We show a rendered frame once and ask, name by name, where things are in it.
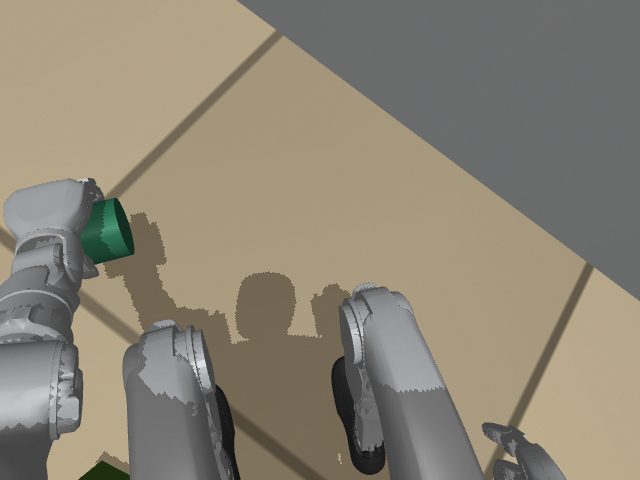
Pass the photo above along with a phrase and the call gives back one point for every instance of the left robot foot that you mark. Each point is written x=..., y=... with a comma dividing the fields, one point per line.
x=228, y=433

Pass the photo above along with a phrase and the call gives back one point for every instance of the right robot hand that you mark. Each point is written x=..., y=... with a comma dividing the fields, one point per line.
x=534, y=463

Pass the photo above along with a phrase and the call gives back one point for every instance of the left robot arm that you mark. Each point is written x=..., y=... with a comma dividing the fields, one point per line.
x=41, y=385

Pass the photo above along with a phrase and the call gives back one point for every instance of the right robot foot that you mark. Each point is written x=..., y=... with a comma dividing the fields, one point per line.
x=366, y=462

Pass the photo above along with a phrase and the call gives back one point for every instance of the left robot hand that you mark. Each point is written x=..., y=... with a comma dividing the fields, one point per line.
x=63, y=204

